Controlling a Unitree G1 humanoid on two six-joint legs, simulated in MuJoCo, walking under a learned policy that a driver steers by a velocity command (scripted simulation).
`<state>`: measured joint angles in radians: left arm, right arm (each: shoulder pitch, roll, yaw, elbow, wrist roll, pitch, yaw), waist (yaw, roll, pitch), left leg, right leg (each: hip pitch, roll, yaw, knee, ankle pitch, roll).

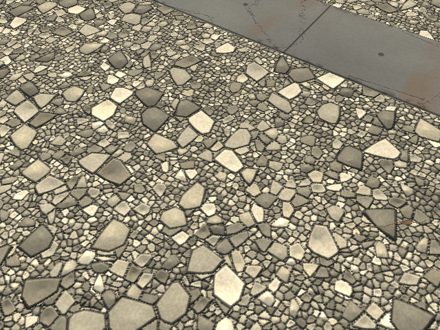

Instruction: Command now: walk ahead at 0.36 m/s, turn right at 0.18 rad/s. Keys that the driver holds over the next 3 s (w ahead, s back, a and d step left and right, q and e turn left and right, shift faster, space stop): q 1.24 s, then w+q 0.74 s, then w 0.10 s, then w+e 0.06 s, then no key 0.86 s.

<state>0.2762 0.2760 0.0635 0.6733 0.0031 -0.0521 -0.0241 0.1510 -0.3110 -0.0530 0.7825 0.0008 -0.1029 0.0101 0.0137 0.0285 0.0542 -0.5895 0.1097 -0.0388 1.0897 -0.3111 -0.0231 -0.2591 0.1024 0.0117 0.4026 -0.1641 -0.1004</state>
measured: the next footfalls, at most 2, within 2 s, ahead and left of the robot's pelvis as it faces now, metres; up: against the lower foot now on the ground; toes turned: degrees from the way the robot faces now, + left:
left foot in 0.28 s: +0.29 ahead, +0.14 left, +0.00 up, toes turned +5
right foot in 0.68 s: +0.31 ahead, -0.09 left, +0.00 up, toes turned +24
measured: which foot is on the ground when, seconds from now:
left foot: up 0.00-0.26, down 0.28-0.68, up 0.70-1.00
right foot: down 0.00-0.28, up 0.30-0.66, down 0.68-1.00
